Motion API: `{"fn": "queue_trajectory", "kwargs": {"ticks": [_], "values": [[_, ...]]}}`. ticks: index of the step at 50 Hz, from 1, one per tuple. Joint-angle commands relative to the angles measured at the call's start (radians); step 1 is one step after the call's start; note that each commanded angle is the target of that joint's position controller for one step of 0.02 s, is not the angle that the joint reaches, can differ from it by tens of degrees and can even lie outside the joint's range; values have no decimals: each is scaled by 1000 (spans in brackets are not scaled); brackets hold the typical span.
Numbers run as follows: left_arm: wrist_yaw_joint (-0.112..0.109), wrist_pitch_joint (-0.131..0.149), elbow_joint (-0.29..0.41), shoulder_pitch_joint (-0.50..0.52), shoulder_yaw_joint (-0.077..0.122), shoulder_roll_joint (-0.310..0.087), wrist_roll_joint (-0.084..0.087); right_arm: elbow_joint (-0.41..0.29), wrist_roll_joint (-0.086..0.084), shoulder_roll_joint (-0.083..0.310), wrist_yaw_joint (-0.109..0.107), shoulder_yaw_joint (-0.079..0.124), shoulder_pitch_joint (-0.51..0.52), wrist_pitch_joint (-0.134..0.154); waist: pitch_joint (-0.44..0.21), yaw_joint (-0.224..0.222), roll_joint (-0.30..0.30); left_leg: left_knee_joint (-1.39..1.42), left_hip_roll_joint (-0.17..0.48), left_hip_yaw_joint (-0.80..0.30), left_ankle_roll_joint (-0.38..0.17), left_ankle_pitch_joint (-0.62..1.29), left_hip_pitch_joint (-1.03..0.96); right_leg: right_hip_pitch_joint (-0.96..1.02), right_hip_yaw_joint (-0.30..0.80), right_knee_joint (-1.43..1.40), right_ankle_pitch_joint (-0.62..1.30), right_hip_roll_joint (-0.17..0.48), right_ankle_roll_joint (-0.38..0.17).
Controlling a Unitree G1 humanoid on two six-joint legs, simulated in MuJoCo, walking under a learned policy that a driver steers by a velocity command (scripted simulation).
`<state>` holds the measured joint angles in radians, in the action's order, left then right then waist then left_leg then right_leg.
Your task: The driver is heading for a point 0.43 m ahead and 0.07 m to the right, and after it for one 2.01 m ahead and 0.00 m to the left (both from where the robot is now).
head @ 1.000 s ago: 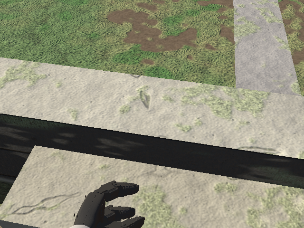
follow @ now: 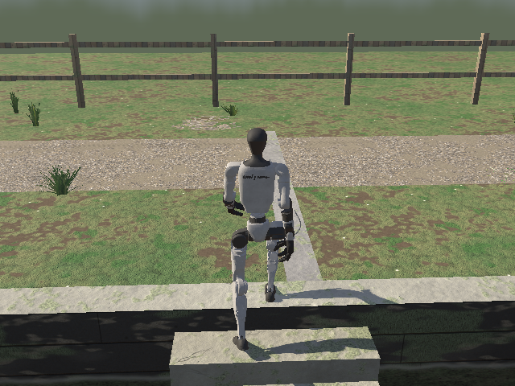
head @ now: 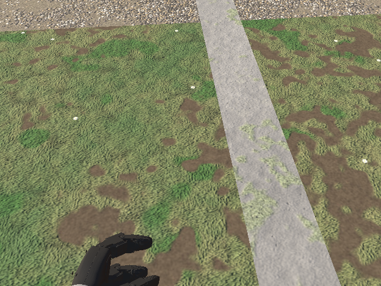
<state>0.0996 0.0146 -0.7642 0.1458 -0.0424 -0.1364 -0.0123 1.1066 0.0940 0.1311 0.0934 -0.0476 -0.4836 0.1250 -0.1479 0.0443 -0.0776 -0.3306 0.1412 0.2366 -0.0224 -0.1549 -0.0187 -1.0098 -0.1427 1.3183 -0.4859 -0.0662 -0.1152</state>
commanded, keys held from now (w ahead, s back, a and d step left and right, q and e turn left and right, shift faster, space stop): w+e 0.50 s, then w+q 0.50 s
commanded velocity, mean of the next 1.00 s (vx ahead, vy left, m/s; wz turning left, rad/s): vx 0.50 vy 0.00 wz -0.24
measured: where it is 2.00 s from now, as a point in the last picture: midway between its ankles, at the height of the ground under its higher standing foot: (187, 157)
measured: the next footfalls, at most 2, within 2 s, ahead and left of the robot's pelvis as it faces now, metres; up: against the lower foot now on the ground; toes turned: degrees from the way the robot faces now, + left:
left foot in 0.44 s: +0.45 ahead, +0.11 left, +0.00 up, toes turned -13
right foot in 0.92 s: +0.61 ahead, -0.20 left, +0.00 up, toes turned -13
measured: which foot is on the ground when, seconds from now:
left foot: up 0.00-0.42, down 0.44-0.92, up 0.94-1.00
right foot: down 0.00-0.46, up 0.48-0.90, down 0.92-1.00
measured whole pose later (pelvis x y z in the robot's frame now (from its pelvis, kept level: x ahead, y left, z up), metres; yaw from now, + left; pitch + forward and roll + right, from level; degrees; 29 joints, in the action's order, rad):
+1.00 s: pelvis +0.53 -0.06 +0.13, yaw -11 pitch +4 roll +0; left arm 0.00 0.11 -0.76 -0.01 0.04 -0.20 0.00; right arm 0.94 -0.03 0.23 -0.02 0.07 -0.39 0.08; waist -0.01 0.05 -0.02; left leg -1.07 0.01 -0.03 -0.02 -0.46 0.38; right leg -0.47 -0.02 0.58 -0.19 0.02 -0.02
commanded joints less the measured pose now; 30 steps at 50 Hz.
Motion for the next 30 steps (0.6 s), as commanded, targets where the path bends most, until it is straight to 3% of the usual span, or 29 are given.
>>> {"fn": "queue_trajectory", "kwargs": {"ticks": [1, 2, 3, 4, 6, 7, 8, 10, 11, 13, 14, 15, 16, 17, 19, 20, 21, 22, 23, 24, 25, 26, 27, 28, 29, 30], "values": [[-43, -1, -175, -694, 83, -252, -34, -108, 28, 149, 26, 47, -8, -6, -273, -238, 267, -879, -138, -187, -37, 76, 727, 1142, 797, -674, 255, 146, -278], [-56, 19, -188, -736, 113, -289, -52, -136, -28, 153, 33, 61, 95, -29, -159, -264, 230, -1321, -194, -409, -60, 80, 878, 995, 964, -822, 12, 193, -235], [-67, 53, -202, -647, 105, -247, -41, -138, -27, 114, 16, 62, 128, -21, -42, -205, 176, -1481, -173, -480, -75, 146, 949, 815, 895, -810, -103, 179, -198], [-68, 67, -225, -563, 92, -172, -27, -169, -14, 77, 0, 43, 182, -14, 19, -154, 141, -1636, -190, -473, -94, 123, 990, 691, 886, -796, -32, 174, -232], [-54, 74, -238, -387, 54, -55, -21, -246, -7, 22, -31, 14, 272, -19, 19, -20, 39, -1618, -170, -474, -138, 71, 1055, 589, 689, -786, 139, 139, -189], [-47, 83, -242, -329, 41, -22, -38, -256, -10, 50, -43, 19, 263, -38, 26, 29, 3, -1543, -153, -440, -133, 92, 1071, 551, 634, -811, 225, 122, -184], [-40, 96, -207, -256, 51, -45, -37, -258, -21, 94, -46, 30, 275, -53, 47, 49, 26, -1464, -124, -387, -98, -23, 1025, 491, 559, -855, 276, 129, -188], [-54, 125, -192, -261, 53, -71, -35, -295, -19, 133, -71, 46, 342, -40, 41, 48, 85, -1303, -89, -313, -56, -53, 926, 418, 447, -924, 267, 68, -142], [-65, 140, -183, -291, 56, -86, -50, -314, -20, 143, -78, 48, 376, -30, 28, 17, 77, -1200, -76, -291, -27, -13, 879, 411, 427, -938, 304, 56, -132], [-70, 158, -165, -348, 60, -116, -57, -350, -17, 120, -77, 39, 458, -19, 34, -25, 61, -892, -27, -272, 24, 66, 736, 394, 387, -953, 410, 59, -117], [-68, 159, -151, -366, 71, -142, -31, -374, -26, 96, -74, 30, 503, -24, 45, -38, 61, -691, -37, -240, 58, 53, 588, 339, 362, -976, 428, 43, -105], [-58, 158, -163, -427, 75, -143, -8, -390, -38, 67, -70, 26, 548, -33, 72, -53, 105, -569, -50, -217, 88, 19, 497, 327, 378, -993, 423, 53, -108], [-45, 154, -177, -486, 82, -148, 0, -389, -42, 59, -65, 26, 569, -45, 101, -69, 141, -509, -60, -213, 101, 62, 497, 403, 425, -991, 421, 91, -121], [-39, 150, -176, -518, 96, -168, 6, -393, -42, 78, -61, 33, 582, -51, 113, -80, 150, -439, -75, -215, 101, 120, 508, 492, 468, -962, 445, 122, -129], [-31, 143, -175, -545, 117, -199, 10, -406, -41, 131, -74, 52, 625, -50, 114, -81, 158, -282, -103, -206, 82, 98, 534, 690, 542, -900, 540, 174, -131], [-31, 134, -171, -539, 122, -202, 6, -406, -48, 161, -87, 65, 628, -40, 103, -71, 156, -215, -111, -193, 52, 90, 504, 762, 568, -857, 614, 184, -118], [-31, 130, -159, -532, 130, -206, -10, -397, -71, 195, -102, 84, 569, -18, 52, -46, 160, -198, -109, -180, 0, 125, 368, 778, 564, -779, 745, 165, -80], [-31, 135, -146, -539, 115, -141, -27, -353, -81, 232, -120, 100, 395, 7, -109, 7, 72, -259, -16, -252, -120, 266, 61, 701, 496, -554, 756, 81, -9], [-42, 144, -131, -710, 77, 14, -42, -318, -72, 272, -119, 97, 197, 22, -392, -27, -228, -236, 250, -595, -407, 598, -433, 422, 355, -236, 169, -89, 91], [-39, 141, -94, -573, 96, -72, -28, -258, -59, 255, -113, 105, 69, 12, -312, 84, -304, -26, 339, -934, -423, 161, -513, 65, 304, 15, -159, -98, 104], [-46, 126, -85, -443, 116, -127, -19, -257, -53, 256, -123, 118, 130, 10, -53, 87, -127, 32, 309, -849, -289, -172, -260, -60, 301, 198, 1, -8, 75], [-63, 113, -107, -413, 115, -122, -15, -254, -54, 198, -124, 103, 202, 1, 45, 49, -22, 64, 261, -701, -223, -292, -28, -10, 267, 176, 146, 64, 55], [-72, 108, -136, -434, 116, -105, -26, -265, -52, 102, -120, 77, 262, -8, 43, -5, 3, 110, 218, -598, -210, -190, 101, 100, 277, 77, 250, 105, 46], [-71, 105, -122, -390, 105, -69, -51, -256, -56, 59, -118, 70, 279, -15, 70, -27, 9, 149, 179, -524, -208, -96, 162, 159, 263, 30, 276, 123, 38], [-68, 100, -109, -348, 98, -43, -61, -256, -54, 44, -125, 73, 297, -21, 43, -38, 18, 164, 152, -480, -216, -26, 176, 194, 250, -14, 244, 127, 44], [-65, 96, -96, -310, 97, -38, -52, -248, -47, 62, -127, 82, 292, -22, 38, -31, 15, 174, 120, -432, -225, 19, 163, 178, 249, -43, 236, 118, 47]]}}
